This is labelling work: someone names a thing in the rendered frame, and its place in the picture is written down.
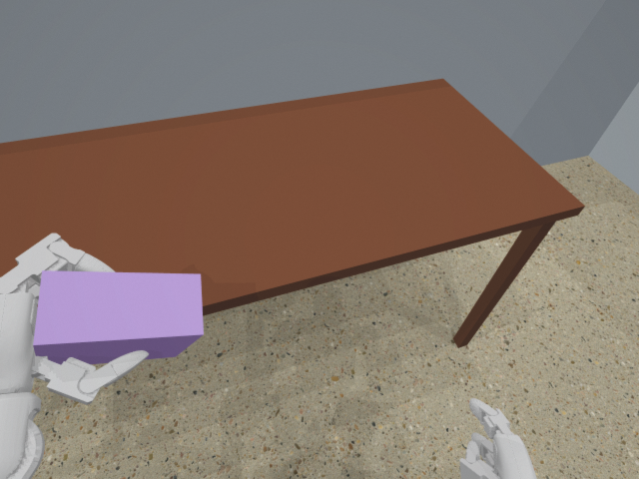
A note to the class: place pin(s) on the robot left forearm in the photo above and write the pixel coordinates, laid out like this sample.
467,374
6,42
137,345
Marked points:
22,443

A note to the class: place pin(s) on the sponge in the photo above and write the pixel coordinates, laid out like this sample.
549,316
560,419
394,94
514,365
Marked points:
97,316

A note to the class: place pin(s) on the table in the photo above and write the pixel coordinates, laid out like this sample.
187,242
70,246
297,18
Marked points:
270,199

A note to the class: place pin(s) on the right robot hand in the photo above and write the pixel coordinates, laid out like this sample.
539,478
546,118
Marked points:
506,457

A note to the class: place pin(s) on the left robot hand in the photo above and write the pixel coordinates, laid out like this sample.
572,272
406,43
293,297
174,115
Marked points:
19,296

